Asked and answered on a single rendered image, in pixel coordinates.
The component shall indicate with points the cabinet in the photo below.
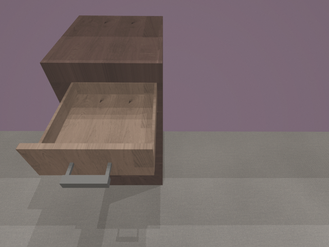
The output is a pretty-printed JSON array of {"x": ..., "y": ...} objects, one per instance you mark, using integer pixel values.
[{"x": 104, "y": 48}]

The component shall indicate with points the drawer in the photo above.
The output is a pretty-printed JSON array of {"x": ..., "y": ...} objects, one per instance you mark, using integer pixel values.
[{"x": 97, "y": 123}]

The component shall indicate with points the handle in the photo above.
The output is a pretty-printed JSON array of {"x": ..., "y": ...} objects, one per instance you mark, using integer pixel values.
[{"x": 85, "y": 181}]

